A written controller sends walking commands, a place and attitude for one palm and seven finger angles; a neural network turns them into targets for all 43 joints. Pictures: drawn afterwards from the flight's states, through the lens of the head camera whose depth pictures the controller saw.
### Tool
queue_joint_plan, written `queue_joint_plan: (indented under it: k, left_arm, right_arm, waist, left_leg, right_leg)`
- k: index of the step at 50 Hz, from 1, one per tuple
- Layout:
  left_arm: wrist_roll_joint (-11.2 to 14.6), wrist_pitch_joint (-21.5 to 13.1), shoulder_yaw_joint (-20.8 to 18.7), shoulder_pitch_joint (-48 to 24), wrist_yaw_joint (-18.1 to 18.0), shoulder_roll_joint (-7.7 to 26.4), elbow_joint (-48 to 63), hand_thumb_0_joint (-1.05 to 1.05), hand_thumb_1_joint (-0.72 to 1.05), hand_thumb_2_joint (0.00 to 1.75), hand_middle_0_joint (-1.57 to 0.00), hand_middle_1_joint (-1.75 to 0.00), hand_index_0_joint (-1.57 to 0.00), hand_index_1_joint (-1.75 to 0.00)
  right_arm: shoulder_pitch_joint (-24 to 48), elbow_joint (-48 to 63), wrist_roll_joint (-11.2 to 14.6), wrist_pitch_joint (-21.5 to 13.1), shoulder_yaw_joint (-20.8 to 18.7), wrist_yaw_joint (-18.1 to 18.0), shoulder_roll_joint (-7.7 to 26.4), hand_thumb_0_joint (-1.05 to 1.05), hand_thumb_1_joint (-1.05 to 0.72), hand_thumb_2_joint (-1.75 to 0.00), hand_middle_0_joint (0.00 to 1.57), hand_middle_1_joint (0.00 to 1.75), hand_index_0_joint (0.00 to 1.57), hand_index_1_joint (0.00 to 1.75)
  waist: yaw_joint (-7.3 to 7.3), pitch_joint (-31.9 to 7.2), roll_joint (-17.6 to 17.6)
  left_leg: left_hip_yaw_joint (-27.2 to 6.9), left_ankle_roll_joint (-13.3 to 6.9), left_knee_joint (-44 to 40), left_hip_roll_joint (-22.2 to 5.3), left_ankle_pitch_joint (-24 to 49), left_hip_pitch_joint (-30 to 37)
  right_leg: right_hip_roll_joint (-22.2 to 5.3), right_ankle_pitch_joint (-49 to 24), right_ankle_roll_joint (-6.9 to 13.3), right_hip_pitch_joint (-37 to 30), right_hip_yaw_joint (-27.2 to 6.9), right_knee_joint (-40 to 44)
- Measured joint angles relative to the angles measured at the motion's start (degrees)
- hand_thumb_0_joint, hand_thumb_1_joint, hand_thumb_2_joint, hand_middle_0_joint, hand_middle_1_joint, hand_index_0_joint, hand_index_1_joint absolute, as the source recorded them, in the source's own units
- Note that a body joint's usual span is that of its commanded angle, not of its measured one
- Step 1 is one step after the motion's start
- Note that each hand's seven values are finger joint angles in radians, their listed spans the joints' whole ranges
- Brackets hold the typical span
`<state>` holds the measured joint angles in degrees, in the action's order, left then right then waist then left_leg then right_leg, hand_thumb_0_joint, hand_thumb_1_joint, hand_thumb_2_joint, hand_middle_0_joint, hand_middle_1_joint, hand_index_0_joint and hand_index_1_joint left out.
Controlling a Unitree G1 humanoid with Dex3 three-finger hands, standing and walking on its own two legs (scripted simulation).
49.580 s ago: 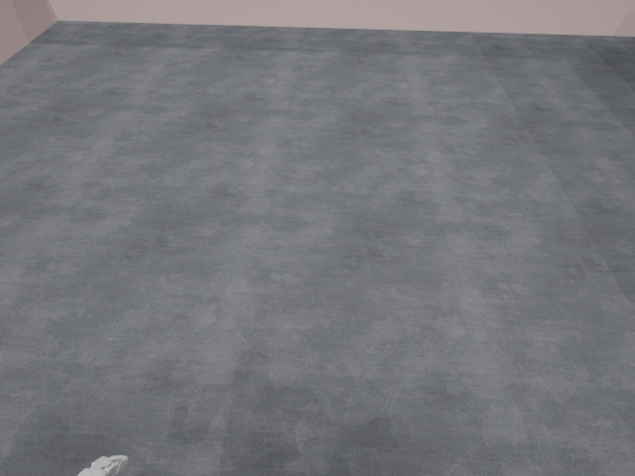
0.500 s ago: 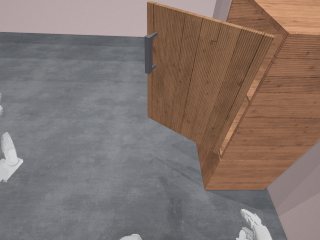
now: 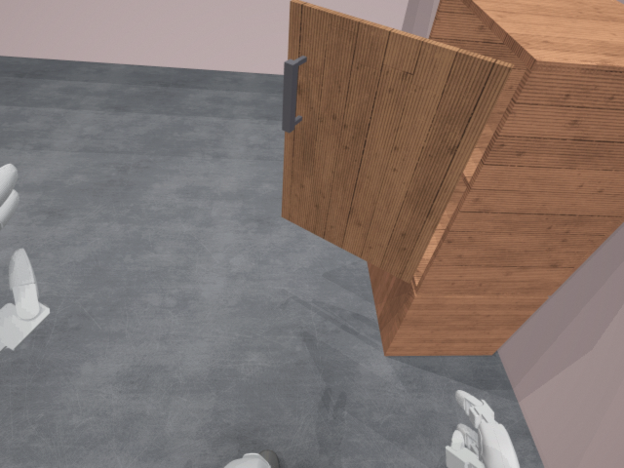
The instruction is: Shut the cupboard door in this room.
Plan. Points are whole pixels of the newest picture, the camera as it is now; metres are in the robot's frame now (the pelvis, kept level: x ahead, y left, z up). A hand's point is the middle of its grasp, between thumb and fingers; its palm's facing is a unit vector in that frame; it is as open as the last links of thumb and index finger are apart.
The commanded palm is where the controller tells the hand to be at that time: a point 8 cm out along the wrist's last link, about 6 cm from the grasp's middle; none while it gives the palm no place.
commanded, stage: step back with the hand held close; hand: left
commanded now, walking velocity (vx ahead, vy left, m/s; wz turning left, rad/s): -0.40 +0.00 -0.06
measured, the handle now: (295, 94) +0.83 +0.09 +0.08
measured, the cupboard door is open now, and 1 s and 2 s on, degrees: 55 55 55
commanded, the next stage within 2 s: stop stepping back and stand still in 0.08 s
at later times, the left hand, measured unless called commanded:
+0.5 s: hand out of the picture +0.14 +0.36 +0.19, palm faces +0.47 -0.85 -0.23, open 7.4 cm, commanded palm +0.06 +0.37 +0.19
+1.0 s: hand out of the picture +0.09 +0.39 +0.17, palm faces +0.35 -0.87 -0.36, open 7.4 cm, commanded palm +0.02 +0.44 +0.19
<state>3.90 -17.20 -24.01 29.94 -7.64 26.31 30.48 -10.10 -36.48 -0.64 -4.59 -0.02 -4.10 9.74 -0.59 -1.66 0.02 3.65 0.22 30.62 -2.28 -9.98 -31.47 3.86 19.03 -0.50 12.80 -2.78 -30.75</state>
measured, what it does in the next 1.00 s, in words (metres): steps to the left: right foot, then left foot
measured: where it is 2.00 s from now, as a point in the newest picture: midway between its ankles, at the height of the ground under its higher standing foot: outside the picture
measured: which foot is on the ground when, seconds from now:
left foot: down 0.00-0.28, up 0.30-0.40, down 0.42-0.66, up 0.68-0.90, down 0.92-1.00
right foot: down 0.00-0.12, up 0.14-0.26, down 0.28-0.42, up 0.44-0.68, down 0.70-1.00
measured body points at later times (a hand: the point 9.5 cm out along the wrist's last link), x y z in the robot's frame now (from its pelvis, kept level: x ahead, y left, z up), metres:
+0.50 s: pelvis -0.10 +0.09 -0.01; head -0.12 +0.14 +0.44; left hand +0.11 +0.40 +0.20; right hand +0.04 -0.15 -0.07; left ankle +0.02 +0.13 -0.72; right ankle -0.11 -0.07 -0.69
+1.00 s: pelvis -0.15 +0.16 +0.00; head -0.16 +0.19 +0.45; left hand +0.06 +0.44 +0.19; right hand -0.06 -0.11 -0.08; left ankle -0.10 +0.29 -0.73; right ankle -0.19 +0.05 -0.71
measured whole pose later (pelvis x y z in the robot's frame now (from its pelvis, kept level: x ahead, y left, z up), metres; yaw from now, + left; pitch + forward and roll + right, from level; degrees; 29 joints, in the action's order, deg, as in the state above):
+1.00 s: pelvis -0.15 +0.16 +0.00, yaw -6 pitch -2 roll +0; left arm 3.6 -8.6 -24.0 29.8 -10.0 23.6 29.6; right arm -16.1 -38.4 -0.4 -3.3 -0.6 -5.6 11.3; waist -2.0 -0.9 4.6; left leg 5.0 1.2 36.4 -4.4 -16.5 -18.0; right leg -1.1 27.0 0.9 16.0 3.3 -44.1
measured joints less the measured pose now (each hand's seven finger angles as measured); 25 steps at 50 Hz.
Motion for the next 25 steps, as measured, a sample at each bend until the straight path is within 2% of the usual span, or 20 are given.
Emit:
queue_joint_plan:
  k: [3, 5, 7, 8, 11, 13, 14, 15, 16, 18, 19, 20, 21, 22, 23, 24, 25]
  left_arm:
    - [-0.3, 0.3, -0.5, 0.5, -0.5, 0.8, -0.2, 0.02, 0.88, 0.9, -0.22, -0.3, -0.22, -0.3]
    - [-0.1, 0.5, -0.8, -0.3, -0.4, 1.0, -0.8, 0.01, 0.88, 0.9, -0.22, -0.3, -0.22, -0.3]
    - [0.0, 0.5, -1.2, -2.2, -0.1, 0.9, -2.2, 0.01, 0.88, 0.9, -0.22, -0.3, -0.22, -0.3]
    - [0.1, 0.6, -1.7, -3.2, 0.2, 1.0, -2.9, 0.01, 0.88, 0.9, -0.22, -0.3, -0.21, -0.3]
    - [1.1, 1.3, -2.8, -3.8, 0.9, 2.0, -2.4, 0.02, 0.89, 0.9, -0.21, -0.3, -0.21, -0.3]
    - [1.6, 1.5, -3.3, -1.7, 0.9, 2.7, 0.2, 0.02, 0.89, 0.9, -0.21, -0.3, -0.21, -0.3]
    - [1.7, 1.6, -3.7, -0.1, 0.8, 3.2, 1.9, 0.02, 0.89, 0.9, -0.21, -0.3, -0.21, -0.3]
    - [1.5, 1.7, -3.6, 1.0, 0.7, 3.0, 3.6, 0.02, 0.89, 0.9, -0.21, -0.3, -0.21, -0.3]
    - [1.2, 1.9, -3.1, 2.1, 0.6, 2.8, 5.2, 0.02, 0.89, 0.9, -0.21, -0.3, -0.21, -0.3]
    - [0.4, 2.7, -2.1, 3.5, 0.5, 2.0, 7.2, 0.02, 0.89, 0.9, -0.21, -0.3, -0.21, -0.3]
    - [-0.1, 3.2, -1.6, 3.2, 0.1, 1.2, 7.2, 0.02, 0.89, 0.9, -0.22, -0.3, -0.21, -0.3]
    - [-0.3, 3.7, -1.2, 1.9, -0.3, 0.3, 6.3, 0.02, 0.88, 0.9, -0.22, -0.3, -0.22, -0.3]
    - [-0.5, 4.2, -0.8, -0.6, -0.8, -0.8, 4.7, 0.01, 0.88, 0.9, -0.22, -0.3, -0.22, -0.3]
    - [-0.6, 4.9, -0.4, -4.6, -1.3, -1.6, 2.1, 0.01, 0.88, 0.9, -0.22, -0.3, -0.22, -0.3]
    - [-0.7, 5.5, -0.4, -8.5, -1.7, -2.2, -1.0, 0.01, 0.88, 0.9, -0.22, -0.3, -0.22, -0.3]
    - [-0.8, 6.4, -0.7, -11.3, -1.9, -2.6, -3.6, 0.01, 0.88, 0.9, -0.21, -0.3, -0.21, -0.3]
    - [-0.6, 7.7, -1.1, -12.8, -1.9, -2.9, -5.2, 0.01, 0.89, 0.9, -0.21, -0.3, -0.21, -0.3]
  right_arm:
    - [-1.6, 0.0, 0.0, 0.5, 0.0, -0.2, 1.0, 0.01, -0.9, -0.9, 0.21, 0.3, 0.2, 0.3]
    - [-2.3, -0.2, 0.3, 0.9, -0.2, -0.6, 1.7, 0.01, -0.9, -0.9, 0.21, 0.3, 0.2, 0.3]
    - [-2.2, -0.5, 0.4, 0.9, -0.5, -0.8, 1.9, 0.01, -0.9, -0.9, 0.21, 0.3, 0.2, 0.3]
    - [-1.8, -0.6, 0.2, 0.8, -0.7, -0.7, 1.8, 0.02, -0.9, -0.9, 0.21, 0.3, 0.2, 0.3]
    - [-1.2, -0.3, -0.3, 0.2, -1.2, 0.4, 0.7, 0.02, -0.9, -0.9, 0.21, 0.29, 0.2, 0.3]
    - [-1.6, 0.8, -0.1, -0.7, -1.2, 1.3, 0.1, 0.02, -0.9, -0.9, 0.2, 0.29, 0.2, 0.3]
    - [-1.6, 1.4, -0.1, -1.0, -1.0, 1.6, -0.1, 0.02, -0.9, -0.9, 0.21, 0.29, 0.2, 0.3]
    - [-1.3, 1.5, -0.1, -1.2, -0.9, 1.8, 0.2, 0.02, -0.9, -0.9, 0.21, 0.29, 0.2, 0.3]
    - [-1.2, 1.0, -0.2, -1.0, -0.8, 1.9, 0.4, 0.02, -0.9, -0.9, 0.21, 0.3, 0.2, 0.3]
    - [-2.0, -0.9, -0.4, 0.1, -0.4, 1.7, 0.4, 0.01, -0.9, -0.9, 0.21, 0.3, 0.2, 0.3]
    - [-2.8, -1.4, -0.4, 0.8, 0.0, 1.4, 0.4, 0.01, -0.9, -0.9, 0.21, 0.3, 0.2, 0.3]
    - [-3.7, -1.5, -0.3, 1.0, 0.5, 1.0, 0.7, 0.01, -0.9, -0.9, 0.21, 0.3, 0.2, 0.3]
    - [-4.2, -1.3, -0.1, 0.8, 0.6, 0.5, 1.4, 0.01, -0.9, -0.9, 0.21, 0.3, 0.2, 0.3]
    - [-3.9, -1.7, 0.3, 0.4, 0.5, 0.0, 1.5, 0.01, -0.9, -0.9, 0.21, 0.3, 0.2, 0.3]
    - [-3.2, -2.4, 0.7, -0.1, 0.5, -0.3, 1.0, 0.01, -0.9, -0.9, 0.21, 0.3, 0.2, 0.3]
    - [-2.5, -2.9, 0.8, -0.3, 0.7, -0.3, 0.3, 0.02, -0.9, -0.9, 0.21, 0.3, 0.2, 0.3]
    - [-2.1, -3.0, 0.7, -0.5, 0.9, 0.2, -0.6, 0.02, -0.9, -0.9, 0.21, 0.29, 0.2, 0.3]
  waist:
    - [-0.13, -0.6, -0.2]
    - [-0.33, -0.5, -0.7]
    - [-0.68, 0.3, -1.2]
    - [-0.88, 0.8, -1.6]
    - [-0.92, 1.9, -1.8]
    - [-0.5, 1.7, -1.0]
    - [-0.05, 1.5, 0.1]
    - [0.33, 2.0, 0.2]
    - [1.08, 2.4, 0.5]
    - [3.42, 1.0, 2.2]
    - [4.27, -0.2, 2.9]
    - [4.74, -1.4, 2.7]
    - [4.42, -2.2, 1.5]
    - [3.53, -1.4, 1.3]
    - [2.93, 0.0, 1.6]
    - [2.31, 1.1, 2.0]
    - [1.5, 1.8, 2.4]
  left_leg:
    - [-1.0, 0.7, 1.6, 1.0, -2.1, 0.0]
    - [-1.3, -1.0, 0.6, 1.2, 2.2, 0.3]
    - [-1.5, -3.7, -1.6, 1.2, 6.4, 0.5]
    - [-1.6, -4.1, -3.3, 0.9, 7.9, 0.6]
    - [-0.5, -2.7, -9.1, -0.4, 10.8, 1.1]
    - [1.3, -1.3, -10.6, -0.4, 9.4, 0.6]
    - [2.5, -0.2, -9.2, 0.1, 6.5, -0.6]
    - [2.6, 1.3, -4.9, 0.3, 1.3, -2.4]
    - [1.3, 2.4, 3.2, 1.0, -3.4, -4.0]
    - [-1.3, 2.5, 18.4, 2.3, -9.0, -3.7]
    - [-1.9, 2.0, 19.6, 2.2, -10.3, -1.0]
    - [-2.7, 1.6, 16.7, 1.7, -11.0, 2.6]
    - [-4.2, 0.6, 11.8, 1.0, -10.1, 5.1]
    - [-4.5, -1.3, 11.2, 1.7, -6.3, 4.7]
    - [-4.3, -2.8, 11.1, 2.5, -3.9, 4.7]
    - [-3.9, -3.2, 10.0, 2.9, -2.4, 5.3]
    - [-3.6, -2.6, 7.9, 3.0, -1.1, 6.1]
  right_leg:
    - [-0.3, -0.2, -1.2, -0.5, -0.5, -0.2]
    - [-0.2, 0.1, -1.7, -0.4, -0.5, -0.8]
    - [0.5, 3.8, -0.6, 0.8, -0.2, -3.1]
    - [1.2, 6.0, 0.2, 1.9, 0.2, -5.3]
    - [3.0, 11.1, 2.3, 2.5, 3.1, -8.8]
    - [2.7, 11.7, 3.0, 0.5, 5.4, -4.8]
    - [1.8, 11.3, 3.6, -0.7, 5.8, -1.3]
    - [1.3, 7.0, 3.5, -0.4, 5.9, -0.4]
    - [0.3, 3.1, 3.3, 0.1, 6.0, -1.4]
    - [-1.9, 1.8, 3.1, 1.0, 5.1, -4.0]
    - [-3.2, 2.1, 2.6, 1.3, 5.2, -4.7]
    - [-4.1, 3.1, 1.9, 2.0, 5.8, -5.8]
    - [-4.1, 4.8, 1.1, 3.1, 6.6, -7.4]
    - [-4.3, 6.3, 0.5, 4.0, 6.2, -9.5]
    - [-3.8, 7.4, 0.3, 4.8, 4.3, -12.2]
    - [-2.9, 8.3, 0.3, 5.9, 2.6, -15.5]
    - [-1.7, 8.5, 0.5, 7.0, 1.5, -18.9]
